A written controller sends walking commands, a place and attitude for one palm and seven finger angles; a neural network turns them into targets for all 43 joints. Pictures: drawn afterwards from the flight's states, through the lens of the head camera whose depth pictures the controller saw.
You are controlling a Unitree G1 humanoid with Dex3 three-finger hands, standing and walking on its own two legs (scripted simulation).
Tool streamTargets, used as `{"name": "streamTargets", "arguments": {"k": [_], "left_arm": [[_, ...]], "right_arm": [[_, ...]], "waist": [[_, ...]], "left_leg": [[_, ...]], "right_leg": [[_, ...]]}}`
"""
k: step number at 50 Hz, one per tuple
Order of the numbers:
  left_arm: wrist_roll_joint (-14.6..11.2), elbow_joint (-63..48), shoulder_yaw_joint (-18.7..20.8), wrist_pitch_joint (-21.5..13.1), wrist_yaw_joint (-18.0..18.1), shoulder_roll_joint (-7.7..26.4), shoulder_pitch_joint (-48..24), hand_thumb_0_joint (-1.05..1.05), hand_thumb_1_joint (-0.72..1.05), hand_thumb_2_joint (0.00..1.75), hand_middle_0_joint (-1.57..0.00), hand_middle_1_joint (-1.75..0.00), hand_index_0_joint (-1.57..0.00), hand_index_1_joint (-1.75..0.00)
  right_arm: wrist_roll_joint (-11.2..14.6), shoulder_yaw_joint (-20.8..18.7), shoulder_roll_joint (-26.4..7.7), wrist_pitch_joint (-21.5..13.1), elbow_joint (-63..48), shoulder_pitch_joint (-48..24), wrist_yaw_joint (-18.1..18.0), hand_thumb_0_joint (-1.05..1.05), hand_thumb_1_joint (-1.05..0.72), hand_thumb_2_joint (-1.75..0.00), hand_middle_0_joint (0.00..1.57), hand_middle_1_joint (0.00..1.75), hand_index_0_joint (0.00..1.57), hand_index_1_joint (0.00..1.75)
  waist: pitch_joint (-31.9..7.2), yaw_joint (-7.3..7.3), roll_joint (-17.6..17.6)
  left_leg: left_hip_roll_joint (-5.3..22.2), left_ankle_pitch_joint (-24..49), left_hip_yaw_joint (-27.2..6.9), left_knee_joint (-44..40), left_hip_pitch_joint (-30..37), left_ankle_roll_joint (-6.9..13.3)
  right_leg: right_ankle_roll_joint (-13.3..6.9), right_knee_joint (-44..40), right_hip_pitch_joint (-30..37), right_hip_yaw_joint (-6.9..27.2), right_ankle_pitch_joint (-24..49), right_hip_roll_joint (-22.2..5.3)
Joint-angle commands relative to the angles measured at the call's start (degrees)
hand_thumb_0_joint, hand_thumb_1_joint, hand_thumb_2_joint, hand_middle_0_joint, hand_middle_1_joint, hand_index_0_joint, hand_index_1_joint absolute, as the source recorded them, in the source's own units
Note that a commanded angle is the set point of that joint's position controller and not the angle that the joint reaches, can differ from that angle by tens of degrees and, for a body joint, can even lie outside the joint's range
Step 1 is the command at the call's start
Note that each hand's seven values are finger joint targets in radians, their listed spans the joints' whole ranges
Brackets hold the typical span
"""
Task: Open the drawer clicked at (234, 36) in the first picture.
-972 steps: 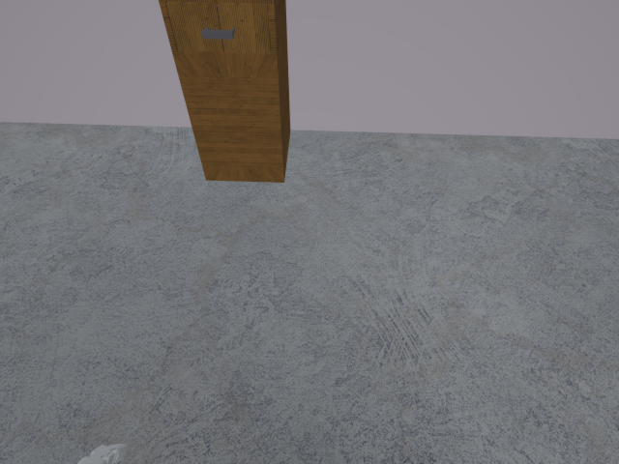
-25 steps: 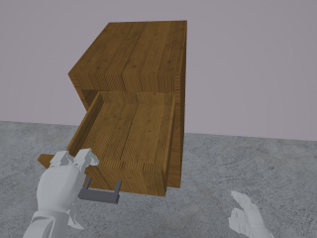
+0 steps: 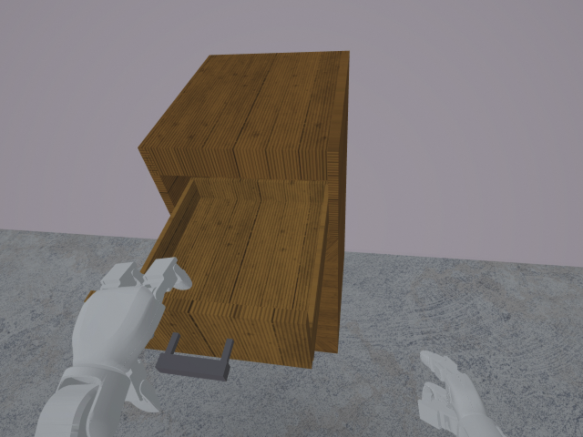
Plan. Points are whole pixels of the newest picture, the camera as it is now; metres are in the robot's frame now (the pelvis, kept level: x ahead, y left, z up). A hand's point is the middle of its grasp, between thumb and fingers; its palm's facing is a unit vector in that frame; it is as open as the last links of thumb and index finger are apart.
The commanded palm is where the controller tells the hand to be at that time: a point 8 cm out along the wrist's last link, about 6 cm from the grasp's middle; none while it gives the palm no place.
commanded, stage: draw the hand back to the body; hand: left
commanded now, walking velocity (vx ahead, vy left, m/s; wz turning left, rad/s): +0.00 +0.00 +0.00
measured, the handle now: (197, 354) +0.24 +0.20 -0.05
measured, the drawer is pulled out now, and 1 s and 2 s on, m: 0.30 0.30 0.30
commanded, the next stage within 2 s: step back with the hand held close in 1.60 s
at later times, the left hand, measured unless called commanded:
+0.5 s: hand (123, 341) +0.19 +0.23 +0.10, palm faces +0.04 -0.11 -0.99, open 13.8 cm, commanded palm +0.16 +0.23 +0.16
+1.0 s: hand (118, 302) +0.21 +0.22 +0.16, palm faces +0.34 -0.86 -0.39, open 12.1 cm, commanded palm +0.15 +0.26 +0.17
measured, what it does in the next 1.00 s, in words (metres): stands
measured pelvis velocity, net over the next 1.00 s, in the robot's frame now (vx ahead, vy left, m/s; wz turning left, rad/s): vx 0.02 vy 0.00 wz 0.02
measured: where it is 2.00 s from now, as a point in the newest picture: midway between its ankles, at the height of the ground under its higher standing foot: outside the picture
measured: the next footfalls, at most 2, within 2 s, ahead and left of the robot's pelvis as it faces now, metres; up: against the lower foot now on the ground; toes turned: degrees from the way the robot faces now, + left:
none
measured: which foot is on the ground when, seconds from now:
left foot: down 0.00-1.00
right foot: down 0.00-1.00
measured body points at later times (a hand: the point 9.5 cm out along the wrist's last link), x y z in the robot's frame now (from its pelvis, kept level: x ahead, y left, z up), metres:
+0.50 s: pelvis +0.00 +0.00 +0.00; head +0.01 -0.04 +0.45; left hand +0.18 +0.23 +0.16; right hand +0.23 -0.21 -0.09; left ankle -0.02 +0.11 -0.73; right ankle -0.02 -0.11 -0.73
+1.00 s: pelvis +0.02 +0.00 +0.01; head +0.02 -0.02 +0.46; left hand +0.18 +0.26 +0.18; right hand +0.21 -0.21 -0.08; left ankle -0.02 +0.11 -0.73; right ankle -0.02 -0.11 -0.73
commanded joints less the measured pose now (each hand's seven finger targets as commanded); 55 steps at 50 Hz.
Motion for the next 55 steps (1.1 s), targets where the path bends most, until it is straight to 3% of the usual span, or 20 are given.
{"name": "streamTargets", "arguments": {"k": [1,4,7,16,19,23,27,30,31,32,33,35,38,39,44,45,47,50,53,55], "left_arm": [[0.22,-13.29,7.0,-1.96,2.31,8.36,-5.2,0.0,-0.5,0.3,-0.3,-1.2,-0.3,-1.2],[0.53,-15.1,9.5,-2.36,3.17,10.15,-3.37,0.0,-0.5,0.3,-0.3,-1.2,-0.3,-1.2],[-0.11,-12.6,12.36,-2.28,3.59,11.79,-1.56,0.0,-0.5,0.3,-0.3,-1.2,-0.3,-1.2],[-3.41,-14.33,11.96,-4.01,1.0,11.86,-0.89,0.0,-0.5,0.3,-0.3,-1.2,-0.3,-1.2],[-3.13,-14.31,14.32,-5.13,1.13,13.68,-0.44,0.0,-0.5,0.3,-0.3,-1.2,-0.3,-1.2],[-3.08,-16.39,16.64,-5.71,2.37,14.38,2.05,0.0,-0.5,0.3,-0.3,-1.2,-0.3,-1.2],[-3.73,-15.64,17.67,-5.39,2.6,14.96,3.88,0.0,-0.5,0.3,-0.3,-1.2,-0.3,-1.2],[-4.44,-16.19,17.96,-4.88,2.19,14.98,4.51,0.0,-0.5,0.3,-0.3,-1.2,-0.3,-1.2],[-46.47,-12.67,13.36,-7.95,1.0,-7.65,3.25,0.0,-0.47,0.32,-0.3,-1.18,-0.3,-1.18],[-48.24,-12.37,17.06,-9.88,1.19,-0.34,5.73,0.0,-0.43,0.33,-0.29,-1.15,-0.29,-1.15],[-51.55,-13.26,20.84,-11.06,1.58,1.65,7.44,0.0,-0.4,0.34,-0.29,-1.13,-0.29,-1.13],[-53.34,-21.0,20.83,-13.88,2.3,2.99,2.0,0.0,-0.32,0.37,-0.29,-1.09,-0.29,-1.09],[-53.7,-21.23,22.77,-14.94,3.09,4.37,1.3,0.0,-0.22,0.42,-0.28,-1.02,-0.28,-1.02],[-53.89,-20.01,21.24,-15.26,2.96,2.13,2.49,0.0,-0.18,0.43,-0.28,-1.0,-0.28,-1.0],[-55.32,-15.35,22.14,-15.38,1.62,0.59,5.61,0.0,-0.01,0.51,-0.26,-0.88,-0.26,-0.88],[-55.63,-18.48,22.37,-15.59,1.29,1.11,4.66,0.0,0.02,0.52,-0.26,-0.86,-0.26,-0.86],[-55.9,-17.76,23.51,-15.63,1.11,1.56,6.06,0.0,0.09,0.55,-0.26,-0.82,-0.26,-0.82],[-56.33,-17.18,24.5,-15.55,0.73,1.81,6.89,0.0,0.2,0.6,-0.25,-0.75,-0.25,-0.75],[-56.19,-19.2,26.25,-15.85,1.0,3.61,6.29,0.0,0.31,0.64,-0.24,-0.68,-0.24,-0.68],[-56.48,-17.53,25.95,-15.44,0.95,2.63,7.56,0.0,0.37,0.68,-0.24,-0.64,-0.24,-0.64]], "right_arm": [[0.08,-2.04,-4.69,-2.99,-10.26,-8.73,-0.54,0.0,-0.9,-0.9,0.2,0.3,0.2,0.3],[-0.04,-1.82,-4.7,-3.35,-10.71,-8.12,-0.37,0.0,-0.9,-0.9,0.2,0.3,0.2,0.3],[0.31,-1.76,-5.03,-3.01,-10.3,-8.78,-0.66,0.0,-0.9,-0.9,0.2,0.3,0.2,0.3],[0.18,-2.28,-5.71,-3.38,-10.82,-8.15,-1.72,0.0,-0.9,-0.9,0.2,0.3,0.2,0.3],[0.05,-2.12,-5.72,-3.63,-10.66,-7.58,-2.0,0.0,-0.9,-0.9,0.2,0.3,0.2,0.3],[0.42,-2.35,-5.93,-3.86,-11.41,-8.49,-1.84,0.0,-0.9,-0.9,0.2,0.3,0.2,0.3],[0.44,-2.59,-6.06,-3.22,-11.5,-7.44,-1.59,0.0,-0.9,-0.9,0.2,0.3,0.2,0.3],[0.7,-2.52,-6.11,-3.27,-11.69,-7.54,-1.51,0.0,-0.9,-0.9,0.2,0.3,0.2,0.3],[1.63,-2.63,-1.42,-7.95,-12.92,-3.04,-3.16,0.0,-0.9,-0.9,0.2,0.3,0.2,0.3],[1.46,-2.33,-3.3,-10.76,-11.89,-2.86,-4.27,0.0,-0.9,-0.9,0.2,0.3,0.2,0.3],[1.18,-1.91,-3.05,-11.93,-10.86,-3.83,-5.62,0.0,-0.9,-0.9,0.2,0.3,0.2,0.3],[0.58,-1.35,-2.94,-14.65,-10.63,-2.96,-6.91,0.0,-0.9,-0.9,0.2,0.3,0.2,0.3],[-0.07,-1.05,-2.96,-17.25,-8.24,-2.34,-7.31,0.0,-0.9,-0.9,0.2,0.3,0.2,0.3],[-0.21,-0.79,-2.67,-17.73,-7.76,-1.57,-7.14,0.0,-0.9,-0.9,0.2,0.3,0.2,0.3],[-0.15,-1.49,-2.94,-18.05,-5.9,-2.48,-6.17,0.0,-0.9,-0.9,0.2,0.3,0.2,0.3],[0.08,-1.67,-3.04,-18.22,-6.68,-3.05,-5.96,0.0,-0.9,-0.9,0.2,0.3,0.2,0.3],[0.09,-2.04,-2.98,-17.85,-6.28,-3.04,-5.79,0.0,-0.9,-0.9,0.2,0.3,0.2,0.3],[0.42,-2.56,-3.2,-17.2,-6.21,-3.65,-5.63,0.0,-0.9,-0.9,0.2,0.3,0.2,0.3],[0.35,-2.89,-3.36,-17.11,-5.94,-3.8,-5.88,0.0,-0.9,-0.9,0.2,0.3,0.2,0.3],[0.53,-2.91,-3.23,-16.6,-5.93,-3.6,-5.84,0.0,-0.9,-0.9,0.2,0.3,0.2,0.3]], "waist": [[-7.4,0.17,-3.48],[-9.22,0.57,-3.6],[-6.46,0.54,-5.91],[-6.17,-0.29,-4.45],[-6.14,-0.12,-4.98],[-7.36,0.34,-1.78],[-5.95,0.27,-4.71],[-6.53,0.1,-3.93],[-1.92,-6.09,-8.38],[-2.51,-4.3,-9.95],[-2.21,-3.26,-12.13],[-5.12,-3.2,-6.66],[-1.91,-2.78,0.01],[-0.89,-3.0,0.97],[1.94,-2.89,-3.06],[-0.11,-2.82,-1.71],[-1.91,-2.63,-2.88],[-1.96,-2.69,-4.59],[-4.26,-2.59,-2.67],[-3.34,-2.7,-4.35]], "left_leg": [[0.36,16.94,-0.28,-2.93,4.67,0.79],[0.52,18.18,-0.34,-2.15,5.1,0.71],[0.27,17.59,-0.16,-2.43,3.88,0.57],[-0.02,15.95,-0.26,-2.55,5.16,1.11],[0.1,15.48,-0.29,-1.95,5.04,1.06],[0.58,18.21,-0.87,-1.5,5.89,0.43],[0.63,17.89,-0.63,-1.87,4.31,0.46],[0.9,18.53,-0.71,-2.06,4.43,0.44],[2.21,15.74,-1.27,-2.96,10.34,2.07],[3.22,14.85,-1.7,-3.85,10.36,1.81],[2.89,14.83,-1.91,-4.83,10.14,1.6],[2.03,16.56,-1.57,-5.95,11.12,1.26],[1.58,18.15,-1.28,-6.77,10.48,0.57],[1.4,18.3,-1.38,-7.25,9.97,0.33],[1.88,19.65,-1.48,-8.19,9.06,0.13],[1.96,21.27,-1.56,-8.27,9.74,0.08],[2.04,22.77,-1.4,-8.16,10.28,0.0],[2.08,22.97,-1.2,-8.13,10.21,0.1],[1.83,25.06,-0.91,-7.65,11.56,0.06],[1.92,24.52,-1.06,-8.05,11.13,0.07]], "right_leg": [[-0.67,-4.99,1.31,-0.08,14.7,0.15],[-0.84,-4.74,2.1,0.25,16.37,-0.09],[-0.42,-5.11,2.16,0.58,18.4,-0.32],[0.2,-6.54,1.24,0.08,16.55,-0.65],[0.08,-6.68,0.38,0.29,15.54,-0.76],[-0.42,-5.99,0.69,0.95,17.69,-0.59],[0.06,-5.58,0.52,-0.22,17.72,-0.92],[0.06,-5.29,0.98,-0.47,17.83,-0.96],[-0.13,-5.47,3.36,-2.54,16.16,0.37],[0.31,-5.4,3.44,-2.1,13.49,-0.48],[0.57,-6.96,3.92,-2.36,13.09,-0.47],[0.6,-7.53,6.6,-1.87,15.19,-1.69],[-0.04,-9.25,6.63,-1.54,15.84,-1.76],[-0.23,-9.32,6.49,-2.13,15.98,-1.6],[-0.19,-10.57,7.2,-2.39,18.12,-1.21],[-0.16,-9.93,8.71,-2.01,19.8,-1.67],[0.01,-9.69,9.61,-2.09,21.32,-1.7],[0.2,-10.14,9.74,-1.95,22.37,-1.64],[0.18,-10.21,10.39,-1.73,24.22,-1.68],[0.39,-10.16,10.09,-2.03,23.91,-1.69]]}}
